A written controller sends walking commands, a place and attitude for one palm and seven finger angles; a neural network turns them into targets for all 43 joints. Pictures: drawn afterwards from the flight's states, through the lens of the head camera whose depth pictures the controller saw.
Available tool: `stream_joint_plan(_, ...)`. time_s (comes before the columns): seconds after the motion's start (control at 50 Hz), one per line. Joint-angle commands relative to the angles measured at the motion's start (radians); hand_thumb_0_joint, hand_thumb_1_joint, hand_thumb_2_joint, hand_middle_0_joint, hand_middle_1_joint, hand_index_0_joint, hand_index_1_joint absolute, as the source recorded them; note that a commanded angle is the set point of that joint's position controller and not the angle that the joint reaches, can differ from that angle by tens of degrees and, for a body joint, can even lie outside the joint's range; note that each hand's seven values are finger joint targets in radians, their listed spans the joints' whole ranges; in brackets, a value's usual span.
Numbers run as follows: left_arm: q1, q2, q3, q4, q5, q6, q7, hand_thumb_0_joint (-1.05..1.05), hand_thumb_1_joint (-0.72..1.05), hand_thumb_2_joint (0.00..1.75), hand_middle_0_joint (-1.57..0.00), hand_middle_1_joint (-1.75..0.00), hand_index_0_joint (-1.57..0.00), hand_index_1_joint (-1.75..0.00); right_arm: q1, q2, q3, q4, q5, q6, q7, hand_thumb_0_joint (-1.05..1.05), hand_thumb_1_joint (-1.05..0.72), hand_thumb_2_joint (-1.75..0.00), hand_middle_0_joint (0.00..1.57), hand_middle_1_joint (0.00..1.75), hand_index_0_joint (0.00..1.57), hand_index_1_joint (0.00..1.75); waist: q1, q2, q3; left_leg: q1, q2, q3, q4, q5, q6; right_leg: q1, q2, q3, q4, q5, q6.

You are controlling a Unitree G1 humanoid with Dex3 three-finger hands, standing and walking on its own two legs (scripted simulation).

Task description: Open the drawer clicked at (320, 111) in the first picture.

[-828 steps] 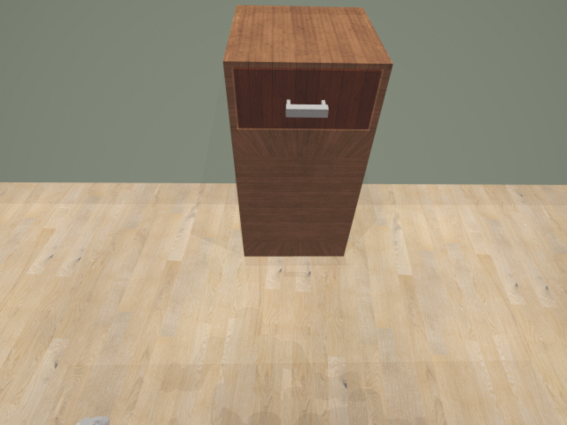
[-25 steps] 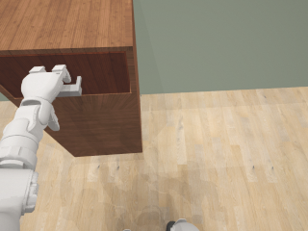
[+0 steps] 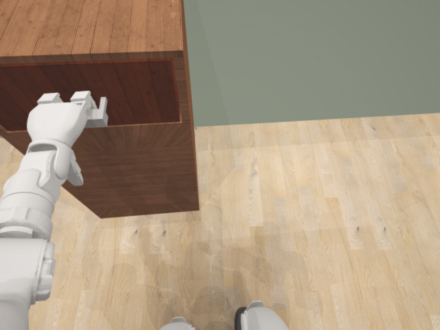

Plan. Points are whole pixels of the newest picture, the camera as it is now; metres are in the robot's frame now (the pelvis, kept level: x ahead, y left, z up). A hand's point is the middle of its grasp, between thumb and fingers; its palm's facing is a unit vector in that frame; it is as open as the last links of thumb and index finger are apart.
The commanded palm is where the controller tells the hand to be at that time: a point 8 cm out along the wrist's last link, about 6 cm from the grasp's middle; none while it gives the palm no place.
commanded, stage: lower the fingers behind the handle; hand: left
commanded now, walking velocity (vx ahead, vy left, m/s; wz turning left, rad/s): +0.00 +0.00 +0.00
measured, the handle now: (77, 111) +0.53 +0.27 +0.02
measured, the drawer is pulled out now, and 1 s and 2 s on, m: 0.00 0.00 0.06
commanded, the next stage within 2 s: close the thumb around the handle in 0.48 s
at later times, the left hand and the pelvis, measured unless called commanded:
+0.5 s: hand (75, 139) +0.47 +0.27 +0.01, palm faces -0.07 -0.03 -1.00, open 13.9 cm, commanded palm +0.46 +0.27 +0.06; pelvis -0.01 +0.00 -0.01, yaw +0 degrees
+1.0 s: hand (75, 138) +0.48 +0.27 +0.01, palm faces -0.07 -0.03 -1.00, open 9.1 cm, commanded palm +0.46 +0.27 +0.06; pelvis +0.00 +0.01 -0.01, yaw +0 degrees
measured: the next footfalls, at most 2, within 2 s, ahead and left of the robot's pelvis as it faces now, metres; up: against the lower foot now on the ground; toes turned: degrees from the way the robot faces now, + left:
none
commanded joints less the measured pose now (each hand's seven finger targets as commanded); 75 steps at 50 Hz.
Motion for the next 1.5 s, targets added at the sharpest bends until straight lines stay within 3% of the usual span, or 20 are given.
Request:
stream_joint_plan(0.0, -0.36, 0.304, 0.088, -0.146, -0.013, 0.012, 0.048, 0.0, -0.5, 0.3, -0.3, -1.2, -0.3, -1.2, 0.144, -0.181, -0.06, -0.041, -0.004, -0.009, -0.014, 0.0, -0.9, -0.9, 0.2, 0.3, 0.2, 0.3, 0.006, 0.05, -0.427, 0.16, -0.011, -0.064, -0.055, 0.475, -0.021, 0.295, 0.026, 0.026, -0.012, 0.292, -0.025)
stream_joint_plan(0.14, -0.404, 0.324, 0.097, -0.181, -0.015, 0.027, 0.062, 0.0, -0.5, 0.3, -0.3, -1.2, -0.3, -1.2, 0.151, -0.184, -0.059, -0.037, -0.006, -0.007, -0.011, 0.0, -0.9, -0.9, 0.2, 0.3, 0.2, 0.3, 0.003, 0.07, -0.485, 0.176, -0.008, -0.071, -0.038, 0.511, -0.024, 0.299, 0.027, 0.024, 0.006, 0.314, -0.022)
stream_joint_plan(0.2, -0.396, 0.314, 0.081, -0.138, -0.021, 0.048, 0.056, 0.0, -0.5, 0.3, -0.3, -1.2, -0.3, -1.2, 0.144, -0.187, -0.055, -0.035, -0.001, -0.006, -0.013, 0.0, -0.9, -0.9, 0.2, 0.3, 0.2, 0.3, -0.006, 0.04, -0.42, 0.14, -0.01, -0.062, -0.051, 0.446, -0.018, 0.293, 0.026, 0.023, -0.012, 0.279, -0.02)
stream_joint_plan(0.3, -0.401, 0.358, 0.094, -0.125, -0.021, 0.052, 0.036, 0.0, -0.5, 0.3, -0.3, -1.2, -0.3, -1.2, 0.142, -0.192, -0.045, -0.043, 0.004, -0.006, -0.022, 0.0, -0.9, -0.9, 0.2, 0.3, 0.2, 0.3, 0.002, 0.039, -0.412, 0.11, -0.017, -0.059, -0.064, 0.389, -0.012, 0.313, 0.024, 0.029, -0.018, 0.252, -0.021)
stream_joint_plan(0.34, -0.401, 0.35, 0.091, -0.143, -0.02, 0.042, 0.031, 0.0, -0.5, 0.3, -0.3, -1.2, -0.3, -1.2, 0.143, -0.189, -0.046, -0.046, 0.003, -0.006, -0.023, 0.0, -0.9, -0.9, 0.2, 0.3, 0.2, 0.3, 0.004, 0.075, -0.444, 0.148, -0.013, -0.063, -0.058, 0.434, -0.018, 0.299, 0.023, 0.025, -0.01, 0.267, -0.023)
stream_joint_plan(0.38, -0.396, 0.318, 0.072, -0.126, -0.025, 0.038, 0.028, 0.0, -0.5, 0.3, -0.3, -1.2, -0.3, -1.2, 0.147, -0.188, -0.049, -0.042, 0.003, -0.009, -0.023, 0.0, -0.9, -0.9, 0.2, 0.3, 0.2, 0.3, -0.008, 0.048, -0.413, 0.145, -0.009, -0.066, -0.053, 0.423, -0.018, 0.274, 0.026, 0.021, -0.014, 0.249, -0.021)
stream_joint_plan(0.44, -0.407, 0.354, 0.097, -0.145, -0.022, 0.024, 0.03, 0.0, -0.5, 0.3, -0.3, -1.2, -0.3, -1.2, 0.149, -0.191, -0.047, -0.049, 0.002, -0.011, -0.025, 0.0, -0.9, -0.9, 0.2, 0.3, 0.2, 0.3, 0.003, 0.05, -0.437, 0.134, -0.013, -0.067, -0.053, 0.417, -0.015, 0.292, 0.025, 0.027, -0.007, 0.254, -0.021)
stream_joint_plan(0.56, -0.388, 0.287, 0.066, -0.148, -0.023, 0.027, 0.044, 0.0, -0.5, 0.3, -0.3, -1.2, -0.3, -1.2, 0.155, -0.185, -0.055, -0.043, -0.001, -0.015, -0.015, 0.0, -0.9, -0.9, 0.2, 0.3, 0.2, 0.3, 0.0, 0.085, -0.445, 0.189, -0.002, -0.081, -0.041, 0.486, -0.031, 0.24, 0.029, 0.012, 0.001, 0.253, -0.024)
stream_joint_plan(0.6, -0.388, 0.305, 0.079, -0.138, -0.025, 0.033, 0.048, 0.0, -0.39, 0.35, -0.31, -1.21, -0.31, -1.21, 0.157, -0.19, -0.054, -0.041, -0.001, -0.013, -0.014, 0.0, -0.9, -0.9, 0.2, 0.3, 0.2, 0.3, 0.0, 0.043, -0.434, 0.164, -0.005, -0.077, -0.044, 0.455, -0.024, 0.259, 0.03, 0.017, -0.005, 0.248, -0.022)
stream_joint_plan(0.64, -0.417, 0.334, 0.094, -0.167, -0.019, 0.031, 0.051, 0.0, -0.28, 0.4, -0.32, -1.22, -0.32, -1.22, 0.158, -0.192, -0.052, -0.038, -0.002, -0.012, -0.016, 0.0, -0.9, -0.9, 0.2, 0.3, 0.2, 0.3, 0.003, 0.071, -0.46, 0.176, -0.004, -0.08, -0.045, 0.48, -0.027, 0.27, 0.028, 0.018, 0.002, 0.269, -0.024)
stream_joint_plan(0.68, -0.375, 0.319, 0.096, -0.158, -0.021, 0.038, 0.051, 0.0, -0.16, 0.44, -0.32, -1.24, -0.32, -1.24, 0.155, -0.189, -0.055, -0.037, -0.003, -0.01, -0.014, 0.0, -0.9, -0.9, 0.2, 0.3, 0.2, 0.3, 0.011, 0.06, -0.454, 0.182, -0.003, -0.076, -0.045, 0.503, -0.028, 0.277, 0.029, 0.017, -0.001, 0.282, -0.024)
stream_joint_plan(0.78, -0.406, 0.313, 0.065, -0.117, -0.023, 0.055, 0.041, 0.0, 0.12, 0.56, -0.34, -1.27, -0.34, -1.27, 0.151, -0.191, -0.047, -0.037, 0.005, -0.008, -0.017, 0.0, -0.9, -0.9, 0.2, 0.3, 0.2, 0.3, -0.011, 0.043, -0.383, 0.132, -0.009, -0.067, -0.06, 0.408, -0.018, 0.269, 0.027, 0.021, -0.021, 0.239, -0.022)
stream_joint_plan(0.84, -0.408, 0.366, 0.103, -0.14, -0.019, 0.049, 0.036, 0.0, 0.28, 0.64, -0.36, -1.28, -0.36, -1.28, 0.154, -0.193, -0.045, -0.04, 0.001, -0.007, -0.021, 0.0, -0.9, -0.9, 0.2, 0.3, 0.2, 0.3, 0.005, 0.054, -0.449, 0.144, -0.011, -0.068, -0.053, 0.455, -0.019, 0.305, 0.025, 0.025, -0.004, 0.283, -0.023)
stream_joint_plan(0.88, -0.378, 0.314, 0.078, -0.14, -0.024, 0.046, 0.033, 0.0, 0.4, 0.68, -0.36, -1.3, -0.36, -1.3, 0.154, -0.186, -0.05, -0.042, 0.0, -0.008, -0.018, 0.0, -0.9, -0.9, 0.2, 0.3, 0.2, 0.3, 0.006, 0.068, -0.44, 0.17, -0.006, -0.069, -0.05, 0.491, -0.025, 0.287, 0.028, 0.02, -0.005, 0.29, -0.024)
stream_joint_plan(1.06, -0.368, 0.289, 0.078, -0.163, -0.026, 0.033, 0.041, 0.0, 0.9, 0.9, -0.4, -1.35, -0.4, -1.35, 0.159, -0.184, -0.057, -0.039, -0.003, -0.006, -0.012, 0.0, -0.9, -0.9, 0.2, 0.3, 0.2, 0.3, 0.007, 0.067, -0.454, 0.202, 0.001, -0.076, -0.039, 0.54, -0.03, 0.271, 0.031, 0.015, 0.0, 0.3, -0.023)
stream_joint_plan(1.16, -0.383, 0.257, 0.05, -0.164, -0.021, 0.042, 0.041, 0.0, 0.9, 0.9, -0.4, -1.35, -0.4, -1.35, 0.162, -0.182, -0.06, -0.036, -0.001, -0.005, -0.011, 0.0, -0.9, -0.9, 0.2, 0.3, 0.2, 0.3, -0.007, 0.071, -0.444, 0.213, 0.005, -0.083, -0.042, 0.557, -0.035, 0.256, 0.031, 0.012, -0.003, 0.302, -0.023)
stream_joint_plan(1.22, -0.386, 0.291, 0.078, -0.177, -0.03, 0.041, 0.038, 0.0, 0.9, 0.9, -0.4, -1.35, -0.4, -1.35, 0.154, -0.184, -0.057, -0.037, -0.002, -0.004, -0.012, 0.0, -0.9, -0.9, 0.2, 0.3, 0.2, 0.3, 0.002, 0.064, -0.454, 0.203, 0.0, -0.073, -0.045, 0.542, -0.028, 0.289, 0.03, 0.019, -0.007, 0.315, -0.024)
stream_joint_plan(1.36, -0.367, 0.267, 0.061, -0.179, -0.028, 0.037, 0.038, 0.0, 0.9, 0.9, -0.4, -1.35, -0.4, -1.35, 0.155, -0.178, -0.058, -0.036, -0.001, -0.005, -0.011, 0.0, -0.9, -0.9, 0.2, 0.3, 0.2, 0.3, 0.002, 0.066, -0.438, 0.207, 0.001, -0.074, -0.049, 0.558, -0.03, 0.29, 0.031, 0.017, -0.011, 0.322, -0.023)
stream_joint_plan(1.38, -0.316, 0.273, 0.079, -0.177, -0.033, 0.036, 0.036, 0.0, 0.9, 0.9, -0.4, -1.35, -0.4, -1.35, 0.153, -0.179, -0.057, -0.04, -0.002, -0.003, -0.009, 0.0, -0.9, -0.9, 0.2, 0.3, 0.2, 0.3, 0.023, 0.054, -0.445, 0.201, -0.001, -0.07, -0.054, 0.56, -0.028, 0.316, 0.031, 0.018, -0.011, 0.33, -0.024)
stream_joint_plan(1.48, -0.188, 0.227, 0.079, -0.235, -0.046, 0.022, 0.029, 0.0, 0.9, 0.9, -0.4, -1.35, -0.4, -1.35, 0.136, -0.167, -0.065, -0.059, 0.0, 0.002, -0.002, 0.0, -0.9, -0.9, 0.2, 0.3, 0.2, 0.3, 0.054, 0.058, -0.467, 0.231, 0.008, -0.064, -0.061, 0.659, -0.03, 0.361, 0.029, 0.023, -0.013, 0.392, -0.025)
